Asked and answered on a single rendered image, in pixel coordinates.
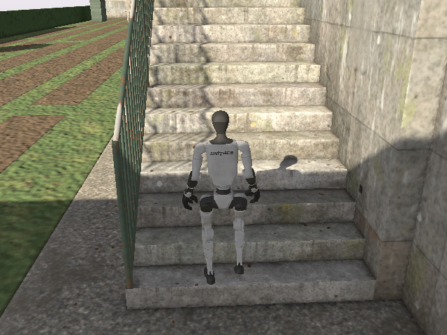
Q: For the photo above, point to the stairs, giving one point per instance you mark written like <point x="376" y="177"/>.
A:
<point x="253" y="60"/>

